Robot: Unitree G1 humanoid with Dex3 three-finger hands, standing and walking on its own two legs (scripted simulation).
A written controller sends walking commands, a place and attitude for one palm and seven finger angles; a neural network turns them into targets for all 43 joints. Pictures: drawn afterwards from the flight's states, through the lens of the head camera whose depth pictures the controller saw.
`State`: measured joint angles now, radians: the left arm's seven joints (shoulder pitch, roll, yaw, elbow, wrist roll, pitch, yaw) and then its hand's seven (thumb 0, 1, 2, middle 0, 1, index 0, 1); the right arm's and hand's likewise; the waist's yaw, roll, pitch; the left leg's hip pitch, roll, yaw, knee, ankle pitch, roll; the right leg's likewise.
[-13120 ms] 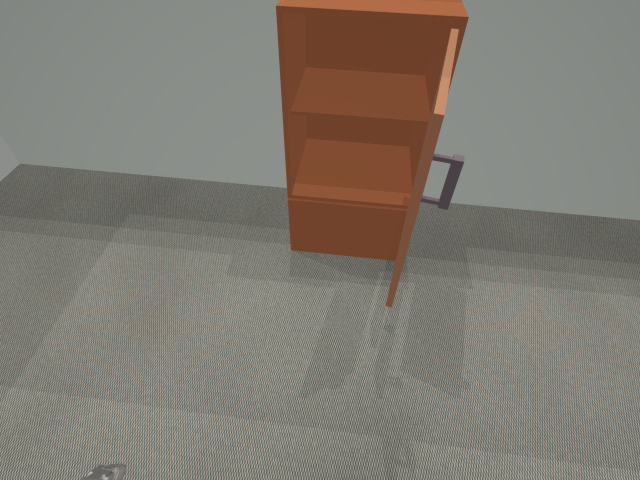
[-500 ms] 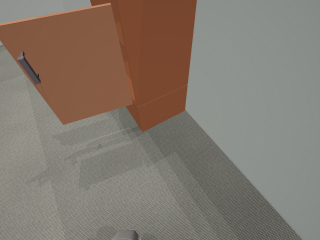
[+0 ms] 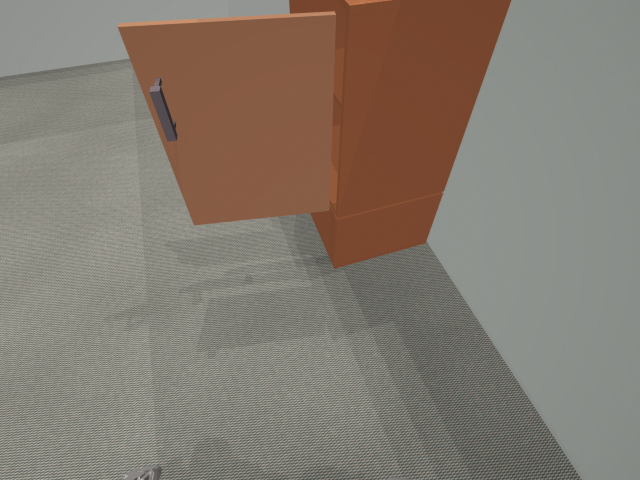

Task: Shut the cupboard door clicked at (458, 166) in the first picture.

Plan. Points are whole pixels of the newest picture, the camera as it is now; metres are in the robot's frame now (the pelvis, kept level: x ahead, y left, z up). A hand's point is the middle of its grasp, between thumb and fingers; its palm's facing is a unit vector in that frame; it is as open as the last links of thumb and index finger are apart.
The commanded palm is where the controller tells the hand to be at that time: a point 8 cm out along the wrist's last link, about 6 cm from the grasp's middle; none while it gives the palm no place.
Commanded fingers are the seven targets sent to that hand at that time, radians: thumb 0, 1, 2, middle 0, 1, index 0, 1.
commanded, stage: turn to face it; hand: left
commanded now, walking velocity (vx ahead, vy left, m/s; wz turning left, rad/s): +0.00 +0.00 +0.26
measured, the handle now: (165, 109) +0.84 +0.39 -0.03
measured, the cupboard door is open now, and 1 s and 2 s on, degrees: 80 80 80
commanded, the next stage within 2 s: take the last steps up to it in 0.10 s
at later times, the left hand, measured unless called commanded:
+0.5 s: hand out of the picture -0.07 +0.17 -0.15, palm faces +0.26 -0.93 -0.25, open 7.3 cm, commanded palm none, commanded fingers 0.00 0.90 0.90 -0.20 -0.30 -0.20 -0.30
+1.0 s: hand out of the picture +0.11 +0.26 -0.17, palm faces +0.19 -0.97 -0.17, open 7.4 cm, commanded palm none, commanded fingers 0.00 0.90 0.90 -0.20 -0.30 -0.20 -0.30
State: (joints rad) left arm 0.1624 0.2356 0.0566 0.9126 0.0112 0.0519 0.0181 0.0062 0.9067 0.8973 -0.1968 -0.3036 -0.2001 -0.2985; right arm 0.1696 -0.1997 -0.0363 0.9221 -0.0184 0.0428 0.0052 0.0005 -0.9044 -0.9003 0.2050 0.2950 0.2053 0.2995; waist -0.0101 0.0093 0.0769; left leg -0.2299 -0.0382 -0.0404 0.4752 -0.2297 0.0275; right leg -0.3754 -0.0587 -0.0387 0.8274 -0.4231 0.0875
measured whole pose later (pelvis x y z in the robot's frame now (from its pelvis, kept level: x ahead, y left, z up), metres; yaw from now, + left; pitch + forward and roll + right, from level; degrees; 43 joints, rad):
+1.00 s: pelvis +0.08 +0.08 +0.00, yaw +9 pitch -2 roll +1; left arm 0.20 0.18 0.07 1.05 0.02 0.01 -0.01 0.01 0.91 0.90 -0.19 -0.30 -0.20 -0.30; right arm 0.45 -0.12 -0.02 1.13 -0.01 -0.06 -0.03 0.00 -0.92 -0.90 0.20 0.29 0.20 0.30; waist -0.01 -0.03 0.03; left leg 0.06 -0.04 0.15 0.26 -0.30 0.05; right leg -0.61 -0.11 -0.08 0.98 -0.16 0.03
